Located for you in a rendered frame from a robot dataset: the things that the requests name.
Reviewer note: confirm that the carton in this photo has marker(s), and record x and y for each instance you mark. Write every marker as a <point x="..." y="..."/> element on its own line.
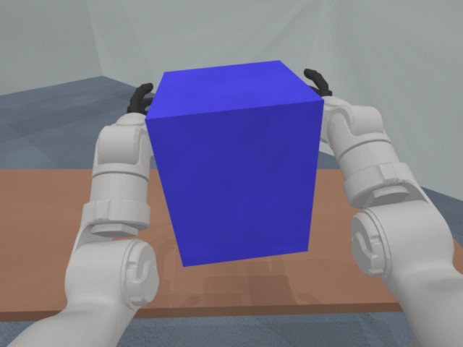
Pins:
<point x="236" y="149"/>

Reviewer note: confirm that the robot right forearm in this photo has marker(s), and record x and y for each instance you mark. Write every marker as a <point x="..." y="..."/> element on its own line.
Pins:
<point x="371" y="169"/>

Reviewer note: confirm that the table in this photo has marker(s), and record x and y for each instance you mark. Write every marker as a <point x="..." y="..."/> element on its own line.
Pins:
<point x="40" y="217"/>

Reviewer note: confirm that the left robot upper arm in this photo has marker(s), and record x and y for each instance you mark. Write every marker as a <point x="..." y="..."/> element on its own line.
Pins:
<point x="107" y="282"/>

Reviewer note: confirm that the left robot hand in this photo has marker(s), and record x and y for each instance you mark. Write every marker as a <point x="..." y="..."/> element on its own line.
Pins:
<point x="137" y="103"/>

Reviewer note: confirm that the right robot hand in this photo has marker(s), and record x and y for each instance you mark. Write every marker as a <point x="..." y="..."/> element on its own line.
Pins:
<point x="319" y="82"/>

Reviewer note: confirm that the right robot upper arm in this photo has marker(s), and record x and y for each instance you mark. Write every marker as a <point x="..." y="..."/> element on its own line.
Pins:
<point x="407" y="245"/>

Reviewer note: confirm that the robot left forearm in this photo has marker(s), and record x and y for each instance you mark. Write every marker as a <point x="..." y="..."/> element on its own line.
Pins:
<point x="118" y="198"/>

